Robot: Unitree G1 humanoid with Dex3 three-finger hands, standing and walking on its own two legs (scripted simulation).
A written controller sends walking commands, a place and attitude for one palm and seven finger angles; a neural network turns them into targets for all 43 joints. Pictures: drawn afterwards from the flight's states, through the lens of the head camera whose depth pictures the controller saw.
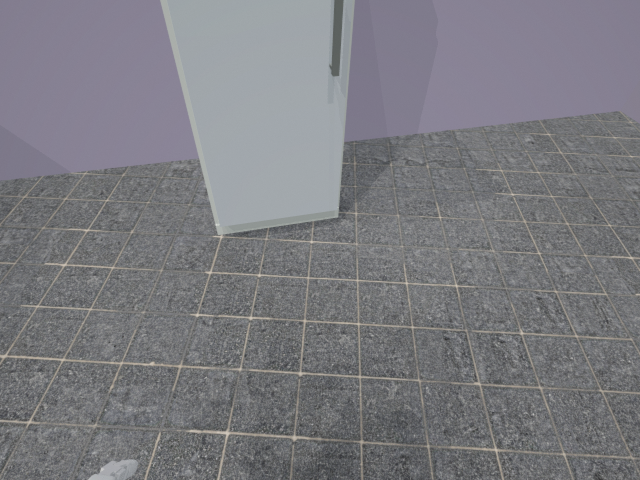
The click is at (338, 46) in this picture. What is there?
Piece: fridge door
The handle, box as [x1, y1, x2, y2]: [329, 0, 343, 75]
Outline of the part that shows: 343,0 334,0 332,62 329,64 332,75 338,75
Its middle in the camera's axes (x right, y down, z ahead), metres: +0.04 -0.63 +1.11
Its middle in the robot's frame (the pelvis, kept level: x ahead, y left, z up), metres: +1.27 +0.03 +0.10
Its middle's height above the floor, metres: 0.87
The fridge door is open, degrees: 0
